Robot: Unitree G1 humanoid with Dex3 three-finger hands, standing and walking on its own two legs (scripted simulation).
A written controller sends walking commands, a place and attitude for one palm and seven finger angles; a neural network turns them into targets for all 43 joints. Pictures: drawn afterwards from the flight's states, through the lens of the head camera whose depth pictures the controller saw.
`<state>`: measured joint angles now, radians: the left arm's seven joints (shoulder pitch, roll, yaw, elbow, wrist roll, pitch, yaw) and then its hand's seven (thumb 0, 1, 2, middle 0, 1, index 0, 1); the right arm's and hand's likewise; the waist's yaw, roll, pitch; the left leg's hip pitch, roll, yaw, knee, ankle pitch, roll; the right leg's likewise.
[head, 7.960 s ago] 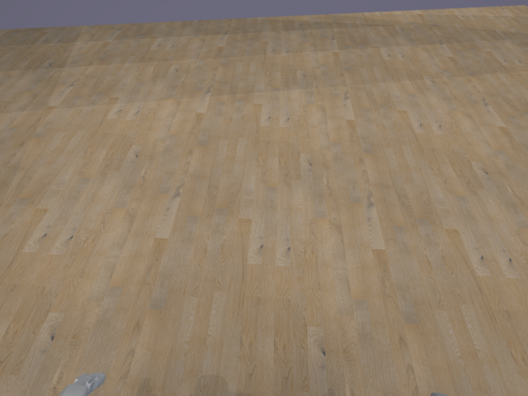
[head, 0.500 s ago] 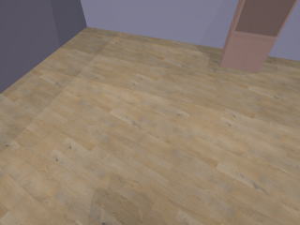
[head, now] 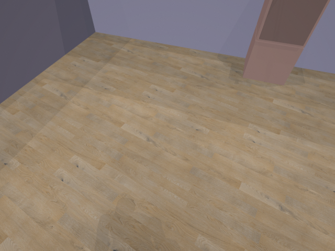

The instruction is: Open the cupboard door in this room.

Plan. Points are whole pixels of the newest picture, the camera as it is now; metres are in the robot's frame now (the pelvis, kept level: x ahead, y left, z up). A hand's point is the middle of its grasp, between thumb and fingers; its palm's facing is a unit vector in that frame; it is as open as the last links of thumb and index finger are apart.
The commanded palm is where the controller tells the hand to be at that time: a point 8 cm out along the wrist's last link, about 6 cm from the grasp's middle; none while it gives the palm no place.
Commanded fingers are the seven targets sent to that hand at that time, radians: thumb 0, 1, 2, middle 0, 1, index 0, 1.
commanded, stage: stand and wait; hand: left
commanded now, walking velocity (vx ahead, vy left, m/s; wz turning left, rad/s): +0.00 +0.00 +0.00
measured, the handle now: out of the picture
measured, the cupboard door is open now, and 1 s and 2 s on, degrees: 0 0 0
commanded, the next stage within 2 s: turn or walk to find it in 0.06 s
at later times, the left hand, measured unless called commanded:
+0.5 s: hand out of the picture +0.01 +0.17 -0.18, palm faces -0.01 -0.98 -0.20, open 7.3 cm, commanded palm none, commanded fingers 0.00 0.90 0.90 -0.20 -0.30 -0.20 -0.30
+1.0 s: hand out of the picture +0.02 +0.17 -0.18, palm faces -0.06 -0.98 -0.20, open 7.4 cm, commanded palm none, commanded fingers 0.00 0.90 0.90 -0.20 -0.30 -0.20 -0.30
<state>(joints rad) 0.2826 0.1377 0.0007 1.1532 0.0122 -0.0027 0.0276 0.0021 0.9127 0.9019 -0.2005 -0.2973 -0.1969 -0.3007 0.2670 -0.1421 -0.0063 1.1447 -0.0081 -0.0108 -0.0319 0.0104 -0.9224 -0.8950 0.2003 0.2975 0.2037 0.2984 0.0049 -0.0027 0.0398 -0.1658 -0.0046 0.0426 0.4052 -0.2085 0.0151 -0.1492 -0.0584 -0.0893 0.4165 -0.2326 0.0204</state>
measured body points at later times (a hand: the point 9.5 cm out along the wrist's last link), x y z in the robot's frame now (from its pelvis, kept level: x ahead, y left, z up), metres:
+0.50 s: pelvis +0.00 -0.01 +0.00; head +0.01 -0.01 +0.45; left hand +0.02 +0.22 -0.16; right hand -0.02 -0.22 -0.17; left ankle +0.01 +0.11 -0.74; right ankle +0.00 -0.13 -0.74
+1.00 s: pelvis +0.00 -0.01 -0.01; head +0.03 -0.02 +0.44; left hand +0.03 +0.22 -0.17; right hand +0.01 -0.25 -0.17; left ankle +0.01 +0.11 -0.74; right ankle +0.00 -0.13 -0.74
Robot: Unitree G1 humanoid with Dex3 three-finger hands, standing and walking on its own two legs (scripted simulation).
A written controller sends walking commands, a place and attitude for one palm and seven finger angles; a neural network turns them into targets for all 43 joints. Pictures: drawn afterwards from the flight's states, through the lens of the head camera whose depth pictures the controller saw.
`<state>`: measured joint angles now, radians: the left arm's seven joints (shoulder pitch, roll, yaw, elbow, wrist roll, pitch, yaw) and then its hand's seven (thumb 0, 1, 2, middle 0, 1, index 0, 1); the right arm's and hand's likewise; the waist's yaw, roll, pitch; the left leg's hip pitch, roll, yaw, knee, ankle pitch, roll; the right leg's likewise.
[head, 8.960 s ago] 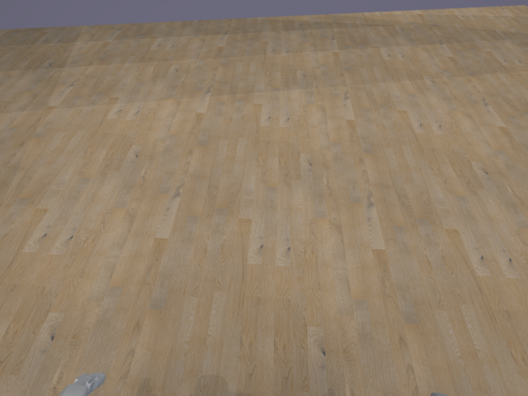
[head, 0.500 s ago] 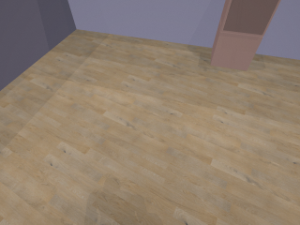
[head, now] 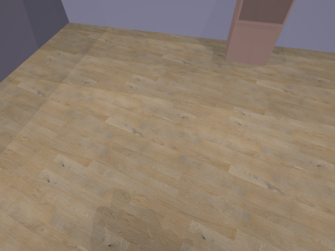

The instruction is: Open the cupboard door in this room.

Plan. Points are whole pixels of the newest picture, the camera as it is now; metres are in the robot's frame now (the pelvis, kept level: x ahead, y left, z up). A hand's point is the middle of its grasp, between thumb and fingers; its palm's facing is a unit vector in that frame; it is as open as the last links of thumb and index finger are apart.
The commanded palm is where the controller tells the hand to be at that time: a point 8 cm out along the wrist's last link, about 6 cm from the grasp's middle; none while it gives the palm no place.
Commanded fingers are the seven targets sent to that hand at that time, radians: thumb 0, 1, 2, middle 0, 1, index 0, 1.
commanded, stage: stand and wait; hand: left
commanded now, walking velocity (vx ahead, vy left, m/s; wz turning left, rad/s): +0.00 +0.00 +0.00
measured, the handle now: out of the picture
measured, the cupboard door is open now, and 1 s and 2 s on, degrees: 0 0 0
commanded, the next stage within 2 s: turn or walk to find it in 0.16 s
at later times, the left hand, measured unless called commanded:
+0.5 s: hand out of the picture +0.05 +0.22 -0.16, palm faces +0.03 -0.96 -0.27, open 7.4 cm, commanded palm none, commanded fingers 0.00 0.90 0.90 -0.20 -0.30 -0.20 -0.30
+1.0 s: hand out of the picture +0.03 +0.22 -0.17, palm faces +0.16 -0.95 -0.25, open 7.4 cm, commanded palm none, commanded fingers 0.00 0.90 0.90 -0.20 -0.30 -0.20 -0.30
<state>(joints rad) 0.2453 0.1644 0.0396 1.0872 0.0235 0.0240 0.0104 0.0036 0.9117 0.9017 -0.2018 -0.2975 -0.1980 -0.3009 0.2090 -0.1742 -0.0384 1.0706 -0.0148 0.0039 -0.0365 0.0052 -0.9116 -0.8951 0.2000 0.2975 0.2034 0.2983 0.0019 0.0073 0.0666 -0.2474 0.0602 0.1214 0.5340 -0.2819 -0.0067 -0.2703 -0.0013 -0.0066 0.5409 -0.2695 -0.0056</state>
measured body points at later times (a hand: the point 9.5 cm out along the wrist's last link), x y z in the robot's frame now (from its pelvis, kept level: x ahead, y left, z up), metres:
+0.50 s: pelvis +0.00 +0.00 +0.01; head +0.02 +0.00 +0.46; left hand +0.05 +0.27 -0.14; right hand +0.04 -0.26 -0.14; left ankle +0.00 +0.12 -0.73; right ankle +0.01 -0.12 -0.73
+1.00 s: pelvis +0.00 +0.01 +0.00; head +0.04 +0.01 +0.44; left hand +0.02 +0.27 -0.15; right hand +0.12 -0.22 -0.15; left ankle +0.00 +0.12 -0.73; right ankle +0.01 -0.11 -0.73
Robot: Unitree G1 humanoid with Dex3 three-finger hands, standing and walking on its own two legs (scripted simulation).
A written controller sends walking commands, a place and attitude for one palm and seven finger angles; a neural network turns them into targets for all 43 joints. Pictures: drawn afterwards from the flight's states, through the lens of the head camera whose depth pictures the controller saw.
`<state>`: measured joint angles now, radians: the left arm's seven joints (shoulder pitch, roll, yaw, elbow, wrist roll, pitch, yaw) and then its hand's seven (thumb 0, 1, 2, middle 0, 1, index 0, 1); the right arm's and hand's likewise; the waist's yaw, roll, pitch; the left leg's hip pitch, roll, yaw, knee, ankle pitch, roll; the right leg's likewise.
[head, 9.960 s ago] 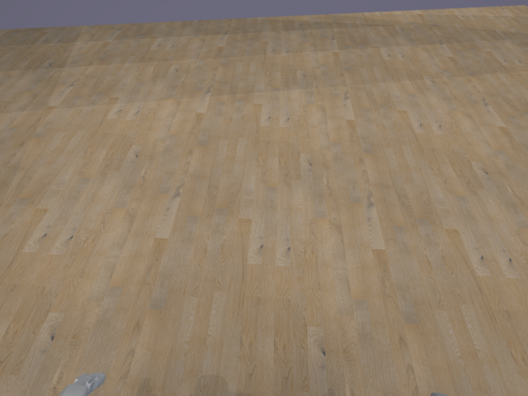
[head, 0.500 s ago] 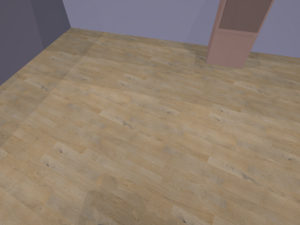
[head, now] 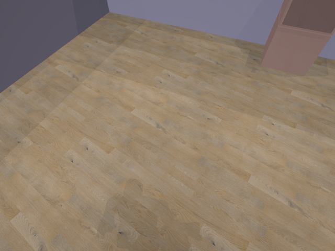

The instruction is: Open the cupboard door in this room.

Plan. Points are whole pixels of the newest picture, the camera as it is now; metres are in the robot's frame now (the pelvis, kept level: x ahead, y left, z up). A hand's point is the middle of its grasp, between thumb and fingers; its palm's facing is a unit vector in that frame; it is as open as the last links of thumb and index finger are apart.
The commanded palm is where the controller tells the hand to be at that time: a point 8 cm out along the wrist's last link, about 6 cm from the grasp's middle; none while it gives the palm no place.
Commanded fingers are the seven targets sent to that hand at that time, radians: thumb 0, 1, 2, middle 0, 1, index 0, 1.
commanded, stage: turn or walk to find it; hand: left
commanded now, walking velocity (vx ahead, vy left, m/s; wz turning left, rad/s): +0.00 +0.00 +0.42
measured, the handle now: out of the picture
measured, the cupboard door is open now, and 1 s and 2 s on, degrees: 0 0 0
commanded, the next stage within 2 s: none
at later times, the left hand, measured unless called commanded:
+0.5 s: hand out of the picture +0.02 +0.15 -0.13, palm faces +0.21 -0.93 -0.31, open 7.4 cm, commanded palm none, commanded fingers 0.00 0.90 0.90 -0.20 -0.30 -0.20 -0.30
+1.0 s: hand out of the picture -0.14 +0.18 -0.17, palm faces +0.48 -0.84 -0.26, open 7.4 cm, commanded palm none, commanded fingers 0.00 0.90 0.90 -0.20 -0.30 -0.20 -0.30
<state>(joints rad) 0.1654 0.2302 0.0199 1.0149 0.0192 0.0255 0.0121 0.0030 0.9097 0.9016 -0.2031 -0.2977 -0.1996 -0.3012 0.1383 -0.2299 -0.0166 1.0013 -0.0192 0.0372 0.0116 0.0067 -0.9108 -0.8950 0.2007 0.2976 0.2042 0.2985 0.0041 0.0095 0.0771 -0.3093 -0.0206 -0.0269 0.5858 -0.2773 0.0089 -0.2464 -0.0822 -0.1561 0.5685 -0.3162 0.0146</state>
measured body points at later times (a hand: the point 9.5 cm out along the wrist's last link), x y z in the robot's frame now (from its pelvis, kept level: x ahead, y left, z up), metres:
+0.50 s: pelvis -0.02 -0.07 +0.01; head +0.02 -0.10 +0.46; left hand +0.01 +0.20 -0.11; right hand +0.07 -0.32 -0.16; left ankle -0.06 +0.08 -0.64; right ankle -0.02 -0.16 -0.73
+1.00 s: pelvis -0.06 -0.03 +0.01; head -0.03 +0.01 +0.45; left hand -0.17 +0.22 -0.15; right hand +0.16 -0.19 -0.12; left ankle -0.12 +0.05 -0.73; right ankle -0.02 -0.17 -0.66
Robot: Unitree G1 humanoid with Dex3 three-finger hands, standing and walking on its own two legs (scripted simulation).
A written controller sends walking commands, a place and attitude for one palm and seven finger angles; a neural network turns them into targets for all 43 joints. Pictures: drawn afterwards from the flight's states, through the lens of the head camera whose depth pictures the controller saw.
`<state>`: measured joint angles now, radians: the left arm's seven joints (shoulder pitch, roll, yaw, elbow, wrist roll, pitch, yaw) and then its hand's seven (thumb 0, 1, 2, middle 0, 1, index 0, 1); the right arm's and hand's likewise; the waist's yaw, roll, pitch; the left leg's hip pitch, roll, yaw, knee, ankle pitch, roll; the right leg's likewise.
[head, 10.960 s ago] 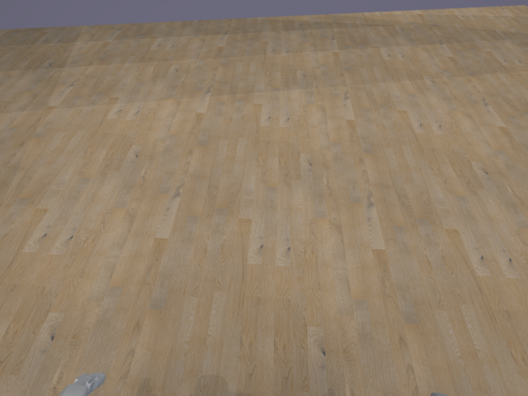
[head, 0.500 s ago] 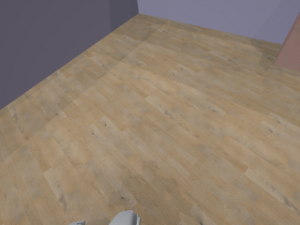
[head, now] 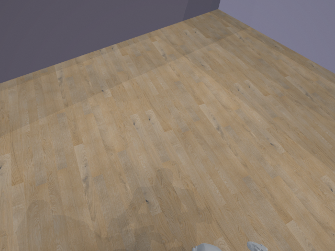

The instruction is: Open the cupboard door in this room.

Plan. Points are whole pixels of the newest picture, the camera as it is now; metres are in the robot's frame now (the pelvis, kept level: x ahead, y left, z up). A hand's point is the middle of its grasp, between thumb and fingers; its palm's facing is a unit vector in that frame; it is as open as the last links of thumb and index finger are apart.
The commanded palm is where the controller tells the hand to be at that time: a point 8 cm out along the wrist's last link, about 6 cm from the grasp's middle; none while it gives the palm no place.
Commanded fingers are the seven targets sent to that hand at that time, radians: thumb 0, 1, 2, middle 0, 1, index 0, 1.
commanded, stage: turn or walk to find it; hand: left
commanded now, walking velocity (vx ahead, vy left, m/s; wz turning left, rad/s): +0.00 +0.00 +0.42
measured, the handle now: out of the picture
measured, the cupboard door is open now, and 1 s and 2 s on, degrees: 0 0 0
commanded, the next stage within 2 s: none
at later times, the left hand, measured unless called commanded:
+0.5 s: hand out of the picture +0.05 +0.14 -0.14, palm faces +0.19 -0.94 -0.28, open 7.4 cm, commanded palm none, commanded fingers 0.00 0.90 0.90 -0.20 -0.30 -0.20 -0.30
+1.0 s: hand out of the picture -0.12 +0.19 -0.18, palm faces +0.47 -0.85 -0.24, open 7.4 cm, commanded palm none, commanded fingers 0.00 0.90 0.90 -0.20 -0.30 -0.20 -0.30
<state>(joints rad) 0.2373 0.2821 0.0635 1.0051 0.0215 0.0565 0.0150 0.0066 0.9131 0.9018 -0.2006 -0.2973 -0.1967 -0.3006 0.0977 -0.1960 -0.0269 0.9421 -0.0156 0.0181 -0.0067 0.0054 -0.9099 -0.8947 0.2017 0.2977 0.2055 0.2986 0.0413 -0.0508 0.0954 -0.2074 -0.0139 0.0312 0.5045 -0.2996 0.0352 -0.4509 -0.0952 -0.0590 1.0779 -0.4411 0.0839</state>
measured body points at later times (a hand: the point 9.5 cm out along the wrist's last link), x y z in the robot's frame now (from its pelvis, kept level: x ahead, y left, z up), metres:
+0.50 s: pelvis -0.01 -0.06 +0.00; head +0.03 -0.09 +0.45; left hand +0.04 +0.19 -0.12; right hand +0.06 -0.31 -0.17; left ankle -0.08 +0.09 -0.64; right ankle +0.01 -0.14 -0.74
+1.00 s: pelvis -0.05 -0.01 +0.00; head -0.04 +0.03 +0.45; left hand -0.15 +0.24 -0.16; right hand +0.16 -0.19 -0.12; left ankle -0.10 +0.06 -0.74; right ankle -0.01 -0.15 -0.66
